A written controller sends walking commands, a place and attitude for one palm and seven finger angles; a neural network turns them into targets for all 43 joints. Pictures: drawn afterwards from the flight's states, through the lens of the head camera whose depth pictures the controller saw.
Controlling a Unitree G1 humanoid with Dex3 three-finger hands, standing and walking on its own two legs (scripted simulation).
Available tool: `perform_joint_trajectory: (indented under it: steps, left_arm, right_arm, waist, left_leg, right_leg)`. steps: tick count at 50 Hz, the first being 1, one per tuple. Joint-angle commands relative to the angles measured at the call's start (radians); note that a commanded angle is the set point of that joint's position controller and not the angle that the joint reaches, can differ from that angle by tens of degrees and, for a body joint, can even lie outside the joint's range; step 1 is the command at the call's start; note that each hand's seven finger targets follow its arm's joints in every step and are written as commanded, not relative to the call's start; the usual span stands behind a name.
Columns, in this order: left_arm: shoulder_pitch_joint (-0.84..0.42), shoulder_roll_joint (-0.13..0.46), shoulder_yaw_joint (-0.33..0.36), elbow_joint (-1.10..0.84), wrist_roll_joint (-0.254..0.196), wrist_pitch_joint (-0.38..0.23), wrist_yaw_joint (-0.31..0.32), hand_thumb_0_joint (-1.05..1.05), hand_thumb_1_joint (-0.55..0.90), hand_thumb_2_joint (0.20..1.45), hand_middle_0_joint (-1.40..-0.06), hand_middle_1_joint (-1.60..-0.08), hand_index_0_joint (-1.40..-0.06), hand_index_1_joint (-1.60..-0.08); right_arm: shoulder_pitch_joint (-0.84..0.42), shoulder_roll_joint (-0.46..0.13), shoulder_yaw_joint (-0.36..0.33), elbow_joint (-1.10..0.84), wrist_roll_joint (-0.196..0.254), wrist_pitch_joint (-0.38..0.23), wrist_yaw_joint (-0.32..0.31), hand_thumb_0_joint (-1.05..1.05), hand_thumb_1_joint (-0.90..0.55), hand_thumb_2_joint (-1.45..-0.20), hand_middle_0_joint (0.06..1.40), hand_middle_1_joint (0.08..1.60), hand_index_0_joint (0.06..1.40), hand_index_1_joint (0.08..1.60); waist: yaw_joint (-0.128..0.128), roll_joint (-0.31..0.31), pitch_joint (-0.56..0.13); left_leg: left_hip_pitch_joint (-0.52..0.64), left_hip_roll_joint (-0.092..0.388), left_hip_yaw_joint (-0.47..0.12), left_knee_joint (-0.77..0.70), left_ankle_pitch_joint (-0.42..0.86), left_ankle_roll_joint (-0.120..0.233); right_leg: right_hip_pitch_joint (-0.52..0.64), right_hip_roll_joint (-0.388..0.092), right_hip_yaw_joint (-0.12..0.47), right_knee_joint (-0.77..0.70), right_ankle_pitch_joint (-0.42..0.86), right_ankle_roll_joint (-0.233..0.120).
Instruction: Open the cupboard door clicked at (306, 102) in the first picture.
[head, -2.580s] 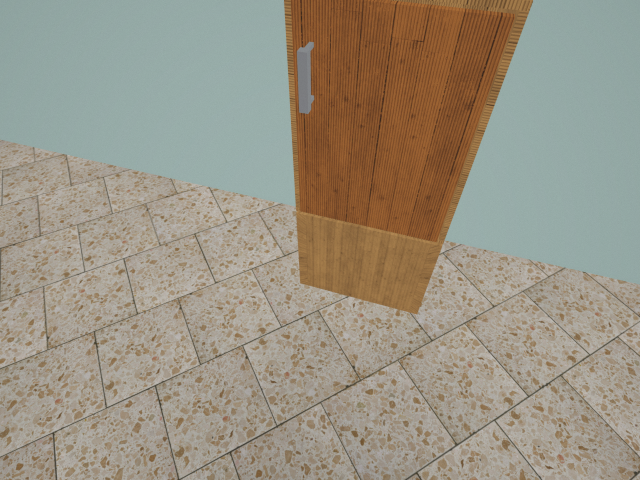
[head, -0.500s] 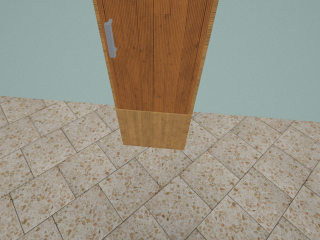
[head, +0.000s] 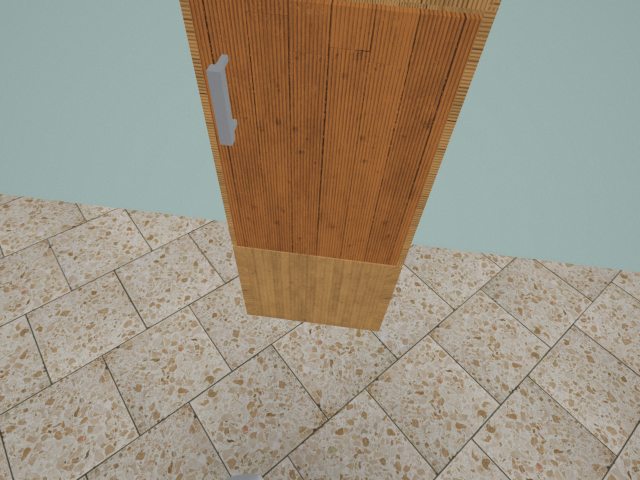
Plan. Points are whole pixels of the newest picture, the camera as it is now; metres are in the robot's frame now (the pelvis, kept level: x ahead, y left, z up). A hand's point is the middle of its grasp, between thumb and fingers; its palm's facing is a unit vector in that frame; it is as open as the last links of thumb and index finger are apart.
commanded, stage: come to a stop and stand still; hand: left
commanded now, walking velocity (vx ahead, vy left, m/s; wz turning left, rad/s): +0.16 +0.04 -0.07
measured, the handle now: (225, 101) +0.65 +0.21 +0.11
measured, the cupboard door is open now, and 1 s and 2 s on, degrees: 0 0 0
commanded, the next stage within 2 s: look again from close up in 1.28 s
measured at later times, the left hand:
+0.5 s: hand (185, 464) +0.16 +0.20 -0.17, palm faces +0.02 -0.98 -0.21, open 7.4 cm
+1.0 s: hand out of the picture +0.08 +0.16 -0.16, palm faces -0.02 -0.98 -0.21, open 7.4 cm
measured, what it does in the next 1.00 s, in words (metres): steps on the spot: right foot, then right foot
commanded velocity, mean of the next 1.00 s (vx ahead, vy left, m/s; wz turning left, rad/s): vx -0.09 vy -0.03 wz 0.00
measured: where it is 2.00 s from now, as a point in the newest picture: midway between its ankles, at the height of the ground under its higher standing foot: outside the picture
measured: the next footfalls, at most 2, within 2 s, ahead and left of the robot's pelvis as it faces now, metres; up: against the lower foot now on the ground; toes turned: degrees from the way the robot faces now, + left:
right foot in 0.18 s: +0.12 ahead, -0.11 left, +0.00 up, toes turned -4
right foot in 0.82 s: +0.07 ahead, -0.12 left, +0.00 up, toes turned -3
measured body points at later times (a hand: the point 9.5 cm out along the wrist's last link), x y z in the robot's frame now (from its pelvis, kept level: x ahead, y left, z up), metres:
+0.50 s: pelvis +0.08 +0.02 +0.00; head +0.13 +0.02 +0.45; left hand +0.16 +0.25 -0.15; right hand +0.11 -0.23 -0.15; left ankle +0.07 +0.12 -0.73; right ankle +0.08 -0.11 -0.73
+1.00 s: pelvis +0.06 -0.02 +0.02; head +0.06 -0.03 +0.47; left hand +0.08 +0.21 -0.14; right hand +0.05 -0.24 -0.15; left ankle +0.07 +0.12 -0.73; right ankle +0.03 -0.12 -0.73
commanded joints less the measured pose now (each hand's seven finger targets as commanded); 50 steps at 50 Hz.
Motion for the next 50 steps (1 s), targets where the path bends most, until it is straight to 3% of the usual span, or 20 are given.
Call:
perform_joint_trajectory:
  steps: [1,5,7,8,10,14,16,18,20,22,23,24,25,26,30,35,38,41,44,50]
  left_arm:
    - [-0.103,0.066,0.010,-0.123,0.001,-0.031,0.001,0.000,0.900,0.900,-0.200,-0.300,-0.200,-0.300]
    - [-0.005,0.014,-0.010,-0.067,-0.007,-0.011,0.002,0.000,0.900,0.900,-0.200,-0.300,-0.200,-0.300]
    - [0.082,0.058,-0.007,-0.026,-0.003,-0.015,0.014,0.000,0.900,0.900,-0.200,-0.300,-0.200,-0.300]
    - [0.062,0.102,-0.007,-0.026,-0.001,-0.020,0.021,0.000,0.900,0.900,-0.200,-0.300,-0.200,-0.300]
    - [-0.020,0.170,-0.004,-0.045,0.000,-0.004,0.023,0.000,0.900,0.900,-0.200,-0.300,-0.200,-0.300]
    - [-0.023,0.192,0.019,-0.063,-0.003,0.009,0.041,0.000,0.900,0.900,-0.200,-0.300,-0.200,-0.300]
    - [-0.019,0.212,0.031,-0.069,-0.001,0.018,0.048,0.000,0.900,0.900,-0.200,-0.300,-0.200,-0.300]
    - [-0.066,0.221,0.039,-0.092,0.006,0.028,0.056,0.000,0.900,0.900,-0.200,-0.300,-0.200,-0.300]
    - [-0.118,0.223,0.045,-0.116,0.007,0.033,0.054,0.000,0.900,0.900,-0.200,-0.300,-0.200,-0.300]
    - [-0.153,0.211,0.042,-0.128,-0.002,0.036,0.052,0.000,0.900,0.900,-0.200,-0.300,-0.200,-0.300]
    - [-0.144,0.186,0.036,-0.134,-0.008,0.039,0.050,0.000,0.900,0.900,-0.200,-0.300,-0.200,-0.300]
    - [-0.104,0.132,0.027,-0.149,-0.013,0.043,0.048,0.000,0.900,0.900,-0.200,-0.300,-0.200,-0.300]
    - [-0.123,0.117,0.020,-0.156,-0.010,0.046,0.052,0.000,0.900,0.900,-0.200,-0.300,-0.200,-0.300]
    - [-0.146,0.122,0.019,-0.162,-0.007,0.057,0.051,0.000,0.900,0.900,-0.200,-0.300,-0.200,-0.300]
    - [-0.146,0.123,0.020,-0.146,-0.010,0.055,0.036,0.000,0.900,0.900,-0.200,-0.300,-0.200,-0.300]
    - [-0.147,0.108,0.006,-0.146,-0.009,0.049,0.018,0.000,0.900,0.900,-0.200,-0.300,-0.200,-0.300]
    - [-0.062,0.113,0.008,-0.108,-0.007,0.040,0.018,0.000,0.900,0.900,-0.200,-0.300,-0.200,-0.300]
    - [-0.085,0.200,0.005,-0.094,-0.002,0.019,0.026,0.000,0.900,0.900,-0.200,-0.300,-0.200,-0.300]
    - [-0.091,0.169,-0.014,-0.065,-0.009,0.002,0.027,0.000,0.900,0.900,-0.200,-0.300,-0.200,-0.300]
    - [-0.042,0.129,-0.026,-0.016,-0.016,0.003,0.031,0.000,0.900,0.900,-0.200,-0.300,-0.200,-0.300]
  right_arm:
    - [0.221,-0.138,-0.018,0.015,0.004,0.006,-0.023,0.000,-0.900,-0.900,0.200,0.300,0.200,0.300]
    - [0.052,-0.114,0.004,-0.011,0.007,0.013,-0.036,0.000,-0.900,-0.900,0.200,0.300,0.200,0.300]
    - [0.018,-0.096,0.008,-0.004,0.024,0.018,-0.038,0.000,-0.900,-0.900,0.200,0.300,0.200,0.300]
    - [0.033,-0.067,0.010,-0.001,0.033,0.027,-0.033,0.000,-0.900,-0.900,0.200,0.300,0.200,0.300]
    - [0.076,-0.036,0.009,0.019,0.034,0.048,-0.022,0.000,-0.900,-0.900,0.200,0.300,0.200,0.300]
    - [0.095,-0.074,-0.019,0.023,0.030,0.081,-0.032,0.000,-0.900,-0.900,0.200,0.300,0.200,0.300]
    - [0.055,-0.065,-0.023,-0.003,0.031,0.093,-0.031,0.000,-0.900,-0.900,0.200,0.300,0.200,0.300]
    - [0.021,-0.061,-0.028,-0.023,0.033,0.103,-0.033,0.000,-0.900,-0.900,0.200,0.300,0.200,0.300]
    - [0.033,-0.059,-0.028,-0.026,0.034,0.105,-0.031,0.000,-0.900,-0.900,0.200,0.300,0.200,0.300]
    - [0.083,-0.062,-0.026,-0.011,0.029,0.098,-0.024,0.000,-0.900,-0.900,0.200,0.300,0.200,0.300]
    - [0.090,-0.095,-0.027,-0.011,0.023,0.086,-0.024,0.000,-0.900,-0.900,0.200,0.300,0.200,0.300]
    - [0.076,-0.167,-0.033,-0.032,0.012,0.077,-0.027,0.000,-0.900,-0.900,0.200,0.300,0.200,0.300]
    - [0.078,-0.190,-0.038,-0.041,0.008,0.077,-0.030,0.000,-0.900,-0.900,0.200,0.300,0.200,0.300]
    - [0.074,-0.185,-0.032,-0.045,0.005,0.070,-0.041,0.000,-0.900,-0.900,0.200,0.300,0.200,0.300]
    - [0.042,-0.158,-0.020,-0.055,0.005,0.062,-0.057,0.000,-0.900,-0.900,0.200,0.300,0.200,0.300]
    - [0.056,-0.181,-0.034,-0.034,0.005,0.063,-0.051,0.000,-0.900,-0.900,0.200,0.300,0.200,0.300]
    - [0.033,-0.171,-0.035,-0.023,0.017,0.065,-0.043,0.000,-0.900,-0.900,0.200,0.300,0.200,0.300]
    - [0.030,-0.067,-0.009,-0.028,0.032,0.073,-0.020,0.000,-0.900,-0.900,0.200,0.300,0.200,0.300]
    - [0.045,-0.076,-0.001,0.015,0.022,0.070,-0.020,0.000,-0.900,-0.900,0.200,0.300,0.200,0.300]
    - [0.073,-0.070,0.010,0.073,0.022,0.065,-0.024,0.000,-0.900,-0.900,0.200,0.300,0.200,0.300]
  waist:
    - [-0.079,0.220,0.009]
    - [0.004,0.127,-0.057]
    - [0.039,0.016,-0.093]
    - [0.014,-0.059,-0.066]
    - [-0.030,-0.011,-0.015]
    - [-0.016,-0.140,-0.110]
    - [0.010,-0.155,-0.111]
    - [0.015,-0.139,-0.102]
    - [-0.007,-0.122,-0.122]
    - [-0.035,-0.104,-0.136]
    - [-0.033,-0.017,-0.152]
    - [-0.014,0.200,-0.162]
    - [-0.035,0.234,-0.120]
    - [-0.035,0.226,-0.089]
    - [-0.025,0.167,-0.096]
    - [-0.046,0.191,-0.129]
    - [-0.009,0.148,-0.104]
    - [-0.039,-0.065,-0.024]
    - [-0.042,-0.111,-0.039]
    - [-0.033,-0.020,0.028]
  left_leg:
    - [0.262,0.317,-0.392,-0.354,0.009,0.212]
    - [0.115,0.198,-0.135,-0.272,0.272,0.131]
    - [0.107,0.102,-0.064,-0.163,0.227,0.044]
    - [0.074,0.045,-0.046,-0.152,0.069,-0.004]
    - [0.131,0.001,-0.042,-0.169,-0.002,-0.023]
    - [0.131,-0.003,-0.019,0.010,0.110,-0.035]
    - [0.019,-0.049,-0.026,0.159,-0.219,-0.047]
    - [-0.039,-0.051,-0.081,0.228,-0.346,-0.046]
    - [-0.013,-0.047,-0.098,0.135,-0.286,-0.049]
    - [0.102,-0.032,-0.082,-0.091,-0.027,-0.051]
    - [0.212,0.037,-0.119,-0.186,0.292,-0.028]
    - [0.253,0.213,-0.289,-0.213,0.627,0.059]
    - [0.203,0.292,-0.330,-0.257,0.724,0.154]
    - [0.185,0.300,-0.363,-0.253,0.788,0.196]
    - [0.303,0.230,-0.261,-0.208,0.764,0.180]
    - [0.329,0.221,-0.246,-0.225,0.583,0.156]
    - [0.202,0.160,-0.204,-0.197,0.360,0.092]
    - [0.121,-0.009,-0.092,-0.156,-0.100,-0.022]
    - [0.218,0.003,-0.091,-0.176,0.035,-0.022]
    - [0.218,0.028,-0.104,-0.245,0.046,-0.021]
  right_leg:
    - [-0.432,-0.050,0.059,0.381,-0.048,-0.023]
    - [-0.080,-0.027,0.017,-0.039,0.098,0.015]
    - [0.057,-0.022,0.053,-0.304,0.405,0.021]
    - [0.049,-0.101,0.181,-0.355,0.527,-0.011]
    - [-0.048,-0.187,0.204,-0.314,0.659,-0.062]
    - [0.091,-0.205,0.180,-0.235,1.142,-0.095]
    - [0.162,-0.274,0.219,-0.254,1.321,-0.164]
    - [0.175,-0.313,0.242,-0.265,1.289,-0.209]
    - [0.175,-0.283,0.200,-0.243,1.187,-0.185]
    - [0.123,-0.220,0.147,-0.192,0.977,-0.117]
    - [0.036,-0.153,0.100,-0.145,0.766,-0.054]
    - [-0.060,-0.043,0.022,-0.069,0.376,0.017]
    - [-0.088,0.029,0.032,0.095,-0.041,0.025]
    - [-0.143,0.041,0.099,0.232,-0.134,0.024]
    - [-0.229,0.026,0.136,0.272,-0.021,0.038]
    - [-0.130,0.021,0.071,-0.002,0.018,0.031]
    - [0.053,0.027,0.037,-0.277,0.249,0.021]
    - [-0.023,-0.186,0.253,-0.450,0.275,-0.066]
    - [-0.053,-0.110,0.195,-0.420,0.372,-0.039]
    - [-0.046,-0.069,0.170,-0.457,0.273,-0.017]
